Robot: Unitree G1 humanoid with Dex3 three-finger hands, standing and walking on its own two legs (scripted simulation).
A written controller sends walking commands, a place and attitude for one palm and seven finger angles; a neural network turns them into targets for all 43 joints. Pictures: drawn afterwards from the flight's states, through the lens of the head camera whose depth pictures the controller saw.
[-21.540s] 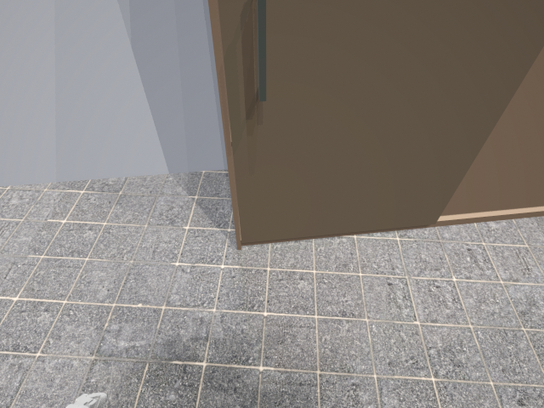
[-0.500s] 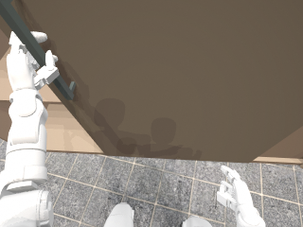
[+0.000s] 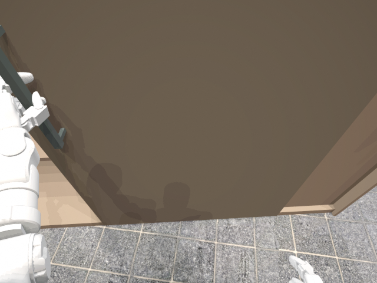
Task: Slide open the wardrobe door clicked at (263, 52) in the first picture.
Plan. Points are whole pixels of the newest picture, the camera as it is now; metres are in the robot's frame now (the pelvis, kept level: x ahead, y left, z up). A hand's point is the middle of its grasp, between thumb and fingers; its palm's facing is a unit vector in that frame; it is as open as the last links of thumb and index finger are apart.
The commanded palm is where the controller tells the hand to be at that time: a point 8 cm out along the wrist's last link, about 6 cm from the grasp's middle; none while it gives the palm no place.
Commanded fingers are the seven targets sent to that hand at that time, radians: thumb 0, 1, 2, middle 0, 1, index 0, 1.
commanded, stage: stop walking and hold the door there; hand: left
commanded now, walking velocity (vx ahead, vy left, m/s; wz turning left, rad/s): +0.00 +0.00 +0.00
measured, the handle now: (33, 97) +0.44 +0.36 +0.15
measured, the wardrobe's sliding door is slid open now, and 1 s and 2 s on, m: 0.55 0.55 0.55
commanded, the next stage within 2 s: none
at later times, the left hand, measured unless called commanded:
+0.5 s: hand (41, 108) +0.40 +0.32 +0.16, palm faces +0.54 -0.82 -0.19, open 6.2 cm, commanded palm +0.35 +0.34 +0.14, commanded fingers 0.00 0.90 0.90 -0.45 -1.40 -0.45 -1.40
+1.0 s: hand (38, 111) +0.39 +0.33 +0.16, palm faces +0.44 -0.87 -0.22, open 6.1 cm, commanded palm +0.35 +0.35 +0.14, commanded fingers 0.00 0.90 0.90 -0.45 -1.40 -0.45 -1.40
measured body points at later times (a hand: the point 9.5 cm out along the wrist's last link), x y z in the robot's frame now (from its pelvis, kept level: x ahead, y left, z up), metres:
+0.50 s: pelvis -0.03 +0.00 +0.00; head -0.01 +0.00 +0.45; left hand +0.36 +0.36 +0.17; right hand +0.04 -0.30 -0.10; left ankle +0.02 +0.09 -0.73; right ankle -0.02 -0.12 -0.73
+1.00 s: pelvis -0.04 +0.05 -0.01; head -0.02 +0.04 +0.44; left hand +0.36 +0.37 +0.17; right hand +0.08 -0.25 -0.12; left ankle +0.02 +0.09 -0.73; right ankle -0.03 -0.12 -0.72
